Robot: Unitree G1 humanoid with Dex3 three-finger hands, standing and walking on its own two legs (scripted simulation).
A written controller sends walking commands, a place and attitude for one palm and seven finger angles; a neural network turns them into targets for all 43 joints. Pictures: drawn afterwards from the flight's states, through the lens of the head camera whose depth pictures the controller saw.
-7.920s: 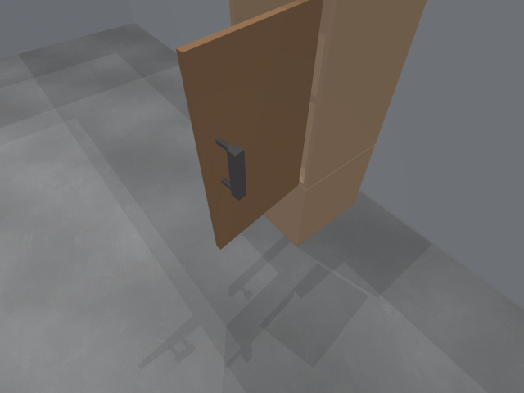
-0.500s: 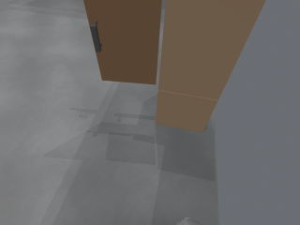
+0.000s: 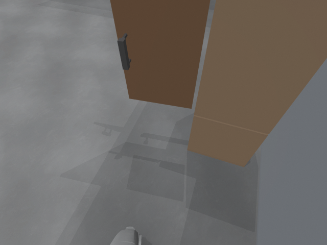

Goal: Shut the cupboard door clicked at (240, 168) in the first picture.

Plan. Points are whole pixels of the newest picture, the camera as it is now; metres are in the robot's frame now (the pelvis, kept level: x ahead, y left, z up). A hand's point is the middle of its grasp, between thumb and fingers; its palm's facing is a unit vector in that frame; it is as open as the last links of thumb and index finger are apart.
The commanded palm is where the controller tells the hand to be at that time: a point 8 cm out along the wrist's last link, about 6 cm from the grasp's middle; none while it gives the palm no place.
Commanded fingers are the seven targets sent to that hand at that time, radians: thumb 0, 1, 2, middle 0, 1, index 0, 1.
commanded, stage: take the last steps up to it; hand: left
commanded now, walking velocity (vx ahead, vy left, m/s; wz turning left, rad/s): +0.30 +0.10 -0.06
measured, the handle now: (125, 51) +0.84 +0.24 -0.02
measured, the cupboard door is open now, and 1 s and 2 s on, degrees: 97 97 97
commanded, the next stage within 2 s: come to a stop and stand still in 0.62 s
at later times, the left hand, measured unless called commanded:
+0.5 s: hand (109, 175) +0.33 +0.22 -0.16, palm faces -0.08 -0.97 -0.22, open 7.4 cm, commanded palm none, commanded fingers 0.00 0.90 0.90 -0.20 -0.30 -0.20 -0.30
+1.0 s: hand (105, 178) +0.33 +0.24 -0.20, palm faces -0.01 -0.98 -0.19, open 7.3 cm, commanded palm none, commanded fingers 0.00 0.90 0.90 -0.20 -0.30 -0.20 -0.30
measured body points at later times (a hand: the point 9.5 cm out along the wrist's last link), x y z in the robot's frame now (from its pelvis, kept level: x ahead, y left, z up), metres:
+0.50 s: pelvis +0.20 +0.04 -0.01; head +0.23 +0.02 +0.43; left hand +0.34 +0.27 -0.15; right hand +0.14 -0.18 -0.18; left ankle +0.12 +0.15 -0.74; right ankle +0.26 -0.05 -0.74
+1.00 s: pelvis +0.33 +0.06 -0.02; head +0.37 +0.08 +0.43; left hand +0.34 +0.29 -0.18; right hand +0.40 -0.18 -0.16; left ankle +0.41 +0.17 -0.74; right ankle +0.25 -0.05 -0.71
